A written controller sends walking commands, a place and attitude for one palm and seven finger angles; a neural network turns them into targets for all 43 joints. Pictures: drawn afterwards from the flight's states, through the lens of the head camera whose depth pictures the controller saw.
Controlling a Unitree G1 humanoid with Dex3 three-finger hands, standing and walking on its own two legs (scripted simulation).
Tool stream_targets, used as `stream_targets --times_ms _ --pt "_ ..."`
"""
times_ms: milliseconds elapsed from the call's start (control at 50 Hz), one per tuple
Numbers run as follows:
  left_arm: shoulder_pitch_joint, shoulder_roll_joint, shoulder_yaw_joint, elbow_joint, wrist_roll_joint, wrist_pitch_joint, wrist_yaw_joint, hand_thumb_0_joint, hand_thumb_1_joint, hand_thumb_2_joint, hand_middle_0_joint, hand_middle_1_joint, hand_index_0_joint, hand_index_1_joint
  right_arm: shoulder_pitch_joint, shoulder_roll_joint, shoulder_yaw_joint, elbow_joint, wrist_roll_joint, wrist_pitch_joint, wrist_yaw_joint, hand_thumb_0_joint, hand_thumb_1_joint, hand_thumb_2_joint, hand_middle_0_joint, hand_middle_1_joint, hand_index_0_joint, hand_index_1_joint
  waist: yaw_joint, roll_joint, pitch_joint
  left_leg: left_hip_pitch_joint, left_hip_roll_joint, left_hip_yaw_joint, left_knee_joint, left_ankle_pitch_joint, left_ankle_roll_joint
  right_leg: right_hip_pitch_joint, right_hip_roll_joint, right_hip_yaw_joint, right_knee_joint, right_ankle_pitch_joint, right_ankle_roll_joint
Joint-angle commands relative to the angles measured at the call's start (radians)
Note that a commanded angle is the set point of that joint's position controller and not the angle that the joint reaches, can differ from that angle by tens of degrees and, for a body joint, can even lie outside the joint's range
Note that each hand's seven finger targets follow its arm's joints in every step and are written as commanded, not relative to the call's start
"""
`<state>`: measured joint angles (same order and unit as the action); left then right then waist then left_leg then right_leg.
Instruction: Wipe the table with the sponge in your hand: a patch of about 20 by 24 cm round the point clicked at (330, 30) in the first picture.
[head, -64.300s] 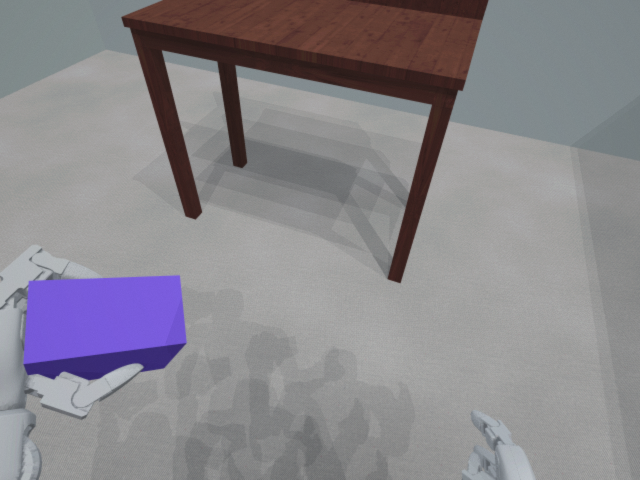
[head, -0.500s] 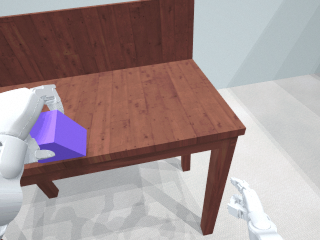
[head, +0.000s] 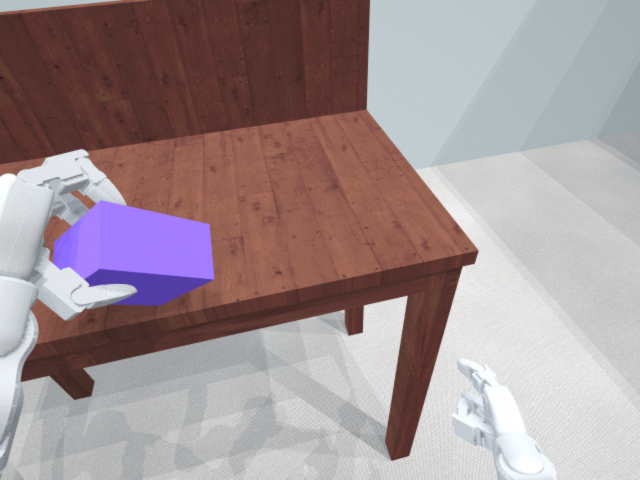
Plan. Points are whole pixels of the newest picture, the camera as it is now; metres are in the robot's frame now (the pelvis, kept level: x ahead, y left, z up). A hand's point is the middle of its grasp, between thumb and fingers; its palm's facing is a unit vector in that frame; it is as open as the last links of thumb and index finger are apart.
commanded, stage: step back with the hand held close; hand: left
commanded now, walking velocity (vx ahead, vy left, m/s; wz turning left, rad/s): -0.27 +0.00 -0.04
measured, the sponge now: (151, 262) +0.27 +0.23 +0.19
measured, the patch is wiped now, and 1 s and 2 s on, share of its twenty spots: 1.00 1.00 1.00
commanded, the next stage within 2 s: stop stepping back and stand still in 1.06 s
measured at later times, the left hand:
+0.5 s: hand (133, 237) +0.22 +0.20 +0.27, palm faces +0.39 -0.78 -0.48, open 10.2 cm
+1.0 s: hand out of the picture +0.04 +0.30 +0.28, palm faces +0.57 -0.80 -0.19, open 10.2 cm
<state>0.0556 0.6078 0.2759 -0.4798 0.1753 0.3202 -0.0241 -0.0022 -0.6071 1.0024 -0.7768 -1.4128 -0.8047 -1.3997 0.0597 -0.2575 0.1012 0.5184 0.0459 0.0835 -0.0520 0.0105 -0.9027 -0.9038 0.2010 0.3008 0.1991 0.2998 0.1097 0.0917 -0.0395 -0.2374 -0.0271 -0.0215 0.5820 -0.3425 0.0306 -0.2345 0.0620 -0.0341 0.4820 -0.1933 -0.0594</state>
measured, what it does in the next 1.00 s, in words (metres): walks backwards: left foot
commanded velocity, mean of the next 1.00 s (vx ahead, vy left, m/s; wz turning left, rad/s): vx -0.31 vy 0.00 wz -0.05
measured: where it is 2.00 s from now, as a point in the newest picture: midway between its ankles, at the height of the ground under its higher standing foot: outside the picture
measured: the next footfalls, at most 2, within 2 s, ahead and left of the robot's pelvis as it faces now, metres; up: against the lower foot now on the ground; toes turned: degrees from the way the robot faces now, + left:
left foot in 0.62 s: -0.01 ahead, +0.19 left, +0.00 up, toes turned +3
right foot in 1.16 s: -0.28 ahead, -0.03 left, +0.00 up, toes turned -7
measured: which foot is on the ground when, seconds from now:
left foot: down 0.00-0.38, up 0.40-0.60, down 0.62-1.00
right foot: down 0.00-0.88, up 0.90-1.00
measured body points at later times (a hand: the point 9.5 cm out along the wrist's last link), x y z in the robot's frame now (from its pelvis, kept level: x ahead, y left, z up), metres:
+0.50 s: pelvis -0.02 -0.01 +0.00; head +0.00 -0.02 +0.45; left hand +0.20 +0.24 +0.29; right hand +0.12 -0.26 -0.10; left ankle -0.02 +0.13 -0.69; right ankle +0.00 -0.10 -0.73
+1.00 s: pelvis -0.17 +0.05 -0.01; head -0.17 +0.08 +0.44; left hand +0.01 +0.34 +0.29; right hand +0.01 -0.16 -0.08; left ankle -0.05 +0.19 -0.73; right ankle -0.16 -0.09 -0.66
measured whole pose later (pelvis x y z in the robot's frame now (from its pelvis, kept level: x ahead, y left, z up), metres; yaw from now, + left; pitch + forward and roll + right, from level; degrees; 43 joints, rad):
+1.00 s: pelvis -0.17 +0.05 -0.01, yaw +1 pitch -2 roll -4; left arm 0.10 0.42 0.49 -0.66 -0.05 -0.11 0.17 -0.01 -0.61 0.98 -0.79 -1.44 -0.82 -1.43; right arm 0.20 -0.16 0.02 0.58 0.03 -0.05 -0.04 0.01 -0.90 -0.90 0.20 0.30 0.20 0.30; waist 0.01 0.01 0.02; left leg -0.46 0.11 -0.04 0.62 -0.13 -0.02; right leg -0.53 0.06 0.00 1.16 -0.43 0.03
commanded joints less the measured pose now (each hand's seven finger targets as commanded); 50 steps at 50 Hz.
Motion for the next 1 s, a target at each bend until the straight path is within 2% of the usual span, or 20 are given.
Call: stream_targets --times_ms 0,40,80,140,220,280,320,380,420,480,540,600,640,680,760,820,860,880,920,980 --pt "-0.069 0.126 0.230 -0.375 -0.231 -0.274 0.139 0.000 0.100 1.300 -1.200 -1.600 -1.200 -1.600 -0.022 -0.085 -0.058 -0.154 -0.020 -0.037 -0.010 0.000 -0.900 -0.900 0.200 0.300 0.200 0.300 -0.111 -0.108 -0.147 0.127 0.041 -0.031 -0.001 0.084 0.015 -0.145 -0.235 0.235 -0.149 -0.079 -0.040" --pt "-0.007 0.136 0.287 -0.552 -0.244 -0.334 0.171 0.000 0.100 1.300 -1.200 -1.600 -1.200 -1.600 -0.037 -0.116 -0.077 -0.172 -0.031 -0.037 -0.010 0.000 -0.900 -0.900 0.200 0.300 0.200 0.300 -0.090 0.151 -0.181 0.033 0.135 -0.155 -0.142 0.269 0.020 -0.022 -0.153 0.142 0.042 0.145 -0.007" --pt "0.073 0.187 0.382 -0.604 -0.252 -0.389 0.195 0.000 0.100 1.300 -1.200 -1.600 -1.200 -1.600 -0.052 -0.105 -0.085 -0.170 -0.025 -0.046 -0.011 0.000 -0.900 -0.900 0.200 0.300 0.200 0.300 -0.072 0.226 -0.194 -0.049 0.192 -0.207 -0.203 0.319 0.031 0.024 -0.097 0.085 0.134 0.049 0.030" --pt "0.076 0.113 0.364 -0.567 -0.243 -0.430 0.206 0.000 0.100 1.300 -1.200 -1.600 -1.200 -1.600 0.014 -0.083 -0.096 -0.116 -0.046 -0.063 0.001 0.000 -0.900 -0.900 0.200 0.300 0.200 0.300 -0.096 0.198 -0.181 0.025 0.245 -0.236 -0.191 0.804 0.028 -0.060 -0.051 0.048 0.238 -0.150 0.054" --pt "0.040 0.097 0.371 -0.370 -0.243 -0.468 0.192 0.000 0.100 1.300 -1.200 -1.600 -1.200 -1.600 0.043 -0.090 -0.125 -0.057 -0.041 -0.072 0.020 0.000 -0.900 -0.900 0.200 0.300 0.200 0.300 -0.114 0.117 -0.192 0.184 0.246 -0.188 -0.090 1.043 0.000 -0.087 -0.047 0.060 0.104 -0.154 0.048" --pt "0.095 0.061 0.359 -0.219 -0.245 -0.479 0.171 0.000 0.100 1.300 -1.200 -1.600 -1.200 -1.600 0.040 -0.100 -0.140 -0.057 -0.021 -0.056 0.026 0.000 -0.900 -0.900 0.200 0.300 0.200 0.300 -0.129 -0.009 -0.203 0.093 0.220 -0.149 -0.008 0.898 -0.012 0.068 -0.109 0.112 -0.002 0.202 0.024" --pt "0.097 0.078 0.369 -0.223 -0.247 -0.489 0.166 0.000 0.100 1.300 -1.200 -1.600 -1.200 -1.600 0.034 -0.110 -0.150 -0.079 -0.008 -0.044 0.028 0.000 -0.900 -0.900 0.200 0.300 0.200 0.300 -0.141 -0.097 -0.209 -0.002 0.184 -0.101 0.068 0.687 -0.020 0.093 -0.215 0.203 0.021 0.511 -0.014" --pt "0.208 0.109 0.408 -0.309 -0.258 -0.513 0.164 0.000 0.100 1.300 -1.200 -1.600 -1.200 -1.600 0.021 -0.081 -0.156 -0.105 0.005 -0.044 0.027 0.000 -0.900 -0.900 0.200 0.300 0.200 0.300 -0.119 -0.223 -0.227 -0.208 0.069 -0.037 0.331 -0.073 -0.038 0.157 -0.387 0.318 -0.036 0.846 -0.092" --pt "0.261 0.120 0.425 -0.421 -0.261 -0.534 0.168 0.000 0.100 1.300 -1.200 -1.600 -1.200 -1.600 0.012 -0.053 -0.143 -0.127 0.006 -0.060 0.024 0.000 -0.900 -0.900 0.200 0.300 0.200 0.300 -0.110 -0.207 -0.187 -0.227 0.088 -0.062 0.403 -0.130 -0.028 0.069 -0.398 0.297 -0.048 0.718 -0.086" --pt "0.245 0.164 0.471 -0.502 -0.258 -0.548 0.188 0.000 0.100 1.300 -1.200 -1.600 -1.200 -1.600 0.001 -0.053 -0.133 -0.143 -0.005 -0.068 0.003 0.000 -0.900 -0.900 0.200 0.300 0.200 0.300 -0.111 -0.128 -0.190 -0.161 0.096 -0.009 0.255 -0.022 -0.033 0.012 -0.339 0.240 -0.014 0.601 -0.069" --pt "0.212 0.106 0.426 -0.478 -0.270 -0.547 0.206 0.000 0.100 1.300 -1.200 -1.600 -1.200 -1.600 0.041 -0.051 -0.137 -0.092 -0.019 -0.089 -0.017 0.000 -0.900 -0.900 0.200 0.300 0.200 0.300 -0.128 -0.117 -0.194 -0.057 0.094 0.018 0.058 0.110 -0.032 -0.018 -0.289 0.225 0.006 0.469 -0.025" --pt "0.165 0.074 0.410 -0.416 -0.276 -0.545 0.214 0.000 0.100 1.300 -1.200 -1.600 -1.200 -1.600 0.049 -0.087 -0.160 -0.074 -0.020 -0.113 -0.034 0.000 -0.900 -0.900 0.200 0.300 0.200 0.300 -0.113 -0.017 -0.183 -0.018 0.195 -0.093 -0.081 0.247 0.011 -0.070 -0.150 0.165 0.046 0.212 0.052" --pt "0.106 0.065 0.405 -0.340 -0.278 -0.537 0.209 0.000 0.100 1.300 -1.200 -1.600 -1.200 -1.600 0.047 -0.106 -0.175 -0.064 -0.003 -0.126 -0.029 0.000 -0.900 -0.900 0.200 0.300 0.200 0.300 -0.105 -0.050 -0.180 -0.076 0.210 -0.084 -0.071 0.226 0.008 -0.019 -0.091 0.132 0.036 0.139 0.074" --pt "0.031 0.058 0.381 -0.284 -0.267 -0.527 0.205 0.000 0.100 1.300 -1.200 -1.600 -1.200 -1.600 0.095 -0.094 -0.175 -0.059 0.006 -0.145 -0.022 0.000 -0.900 -0.900 0.200 0.300 0.200 0.300 -0.143 -0.113 -0.206 -0.036 0.120 0.030 0.074 0.295 -0.025 -0.055 -0.165 0.166 0.029 0.357 0.047" --pt "-0.047 0.060 0.331 -0.253 -0.255 -0.517 0.194 0.000 0.100 1.300 -1.200 -1.600 -1.200 -1.600 0.039 -0.085 -0.158 -0.061 0.004 -0.154 -0.008 0.000 -0.900 -0.900 0.200 0.300 0.200 0.300 -0.128 -0.238 -0.090 -0.063 0.080 0.027 0.123 -0.085 -0.012 -0.254 -0.257 0.207 -0.173 -0.159 0.028" --pt "-0.094 0.030 0.274 -0.328 -0.245 -0.513 0.192 0.000 0.100 1.300 -1.200 -1.600 -1.200 -1.600 0.001 -0.105 -0.130 -0.091 -0.014 -0.154 -0.020 0.000 -0.900 -0.900 0.200 0.300 0.200 0.300 -0.128 -0.020 0.018 -0.174 0.153 -0.103 -0.115 -0.273 0.030 -0.327 -0.144 0.094 -0.045 -0.370 0.061" --pt "-0.160 0.001 0.274 -0.408 -0.228 -0.514 0.202 0.000 0.100 1.300 -1.200 -1.600 -1.200 -1.600 -0.008 -0.128 -0.135 -0.125 -0.021 -0.164 -0.023 0.000 -0.900 -0.900 0.200 0.300 0.200 0.300 -0.127 0.322 -0.016 -0.519 0.364 -0.340 -0.444 -0.516 0.126 -0.043 0.016 -0.014 0.542 -0.223 0.105" --pt "-0.248 0.057 0.298 -0.492 -0.215 -0.526 0.211 0.000 0.100 1.300 -1.200 -1.600 -1.200 -1.600 0.010 -0.090 -0.142 -0.130 -0.028 -0.173 -0.023 0.000 -0.900 -0.900 0.200 0.300 0.200 0.300 -0.134 0.325 -0.029 -0.493 0.402 -0.381 -0.464 -0.381 0.148 -0.098 0.003 0.044 0.776 -0.260 0.101" --pt "-0.180 0.026 0.288 -0.447 -0.222 -0.521 0.202 0.000 0.100 1.300 -1.200 -1.600 -1.200 -1.600 0.044 -0.087 -0.173 -0.077 -0.031 -0.191 0.004 0.000 -0.900 -0.900 0.200 0.300 0.200 0.300 -0.109 0.172 -0.115 -0.235 0.355 -0.206 -0.316 -0.112 0.112 -0.224 0.004 0.061 0.829 -0.257 0.093" --pt "-0.172 0.008 0.287 -0.502 -0.254 -0.485 0.209 0.000 0.100 1.300 -1.200 -1.600 -1.200 -1.600 0.002 -0.063 -0.170 -0.071 -0.016 -0.206 0.029 0.000 -0.900 -0.900 0.200 0.300 0.200 0.300 -0.100 0.217 -0.149 -0.109 0.286 -0.104 -0.291 -0.079 0.074 -0.203 -0.009 -0.010 0.684 -0.286 0.088"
